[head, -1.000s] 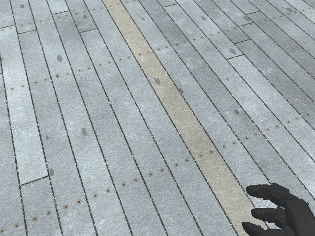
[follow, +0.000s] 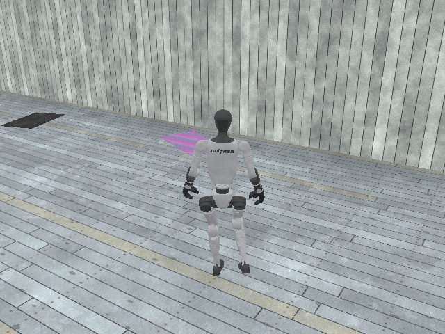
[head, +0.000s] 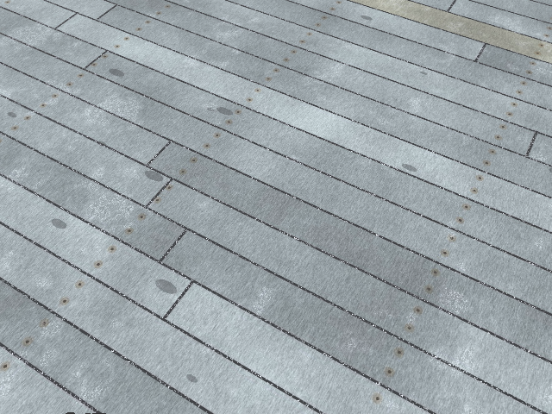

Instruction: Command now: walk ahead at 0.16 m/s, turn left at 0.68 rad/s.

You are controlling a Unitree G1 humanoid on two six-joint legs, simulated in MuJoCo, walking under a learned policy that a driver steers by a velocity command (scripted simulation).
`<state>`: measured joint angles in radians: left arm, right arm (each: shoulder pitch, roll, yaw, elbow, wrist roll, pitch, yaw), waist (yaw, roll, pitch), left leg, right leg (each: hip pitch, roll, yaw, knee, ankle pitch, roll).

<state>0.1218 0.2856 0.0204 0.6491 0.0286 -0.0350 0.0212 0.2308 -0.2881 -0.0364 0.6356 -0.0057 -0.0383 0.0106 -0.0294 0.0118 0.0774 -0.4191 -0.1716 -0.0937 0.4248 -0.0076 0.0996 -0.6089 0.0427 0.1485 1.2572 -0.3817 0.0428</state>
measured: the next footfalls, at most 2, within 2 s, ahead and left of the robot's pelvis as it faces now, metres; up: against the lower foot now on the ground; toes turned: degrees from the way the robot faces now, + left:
right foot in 0.38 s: +0.26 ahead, -0.12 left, +0.00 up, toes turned +33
left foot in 0.86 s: +0.07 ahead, +0.09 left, +0.00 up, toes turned +53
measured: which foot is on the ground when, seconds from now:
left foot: down 0.00-0.38, up 0.40-0.84, down 0.86-1.00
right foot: up 0.00-0.36, down 0.38-0.86, up 0.88-1.00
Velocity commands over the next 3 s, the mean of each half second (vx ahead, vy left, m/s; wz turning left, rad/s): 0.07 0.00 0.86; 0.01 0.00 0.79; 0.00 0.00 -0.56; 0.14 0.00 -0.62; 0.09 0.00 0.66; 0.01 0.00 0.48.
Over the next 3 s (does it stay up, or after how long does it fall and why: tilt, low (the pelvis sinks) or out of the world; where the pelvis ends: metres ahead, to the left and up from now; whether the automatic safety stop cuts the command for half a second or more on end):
stays up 0.34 0.12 0.01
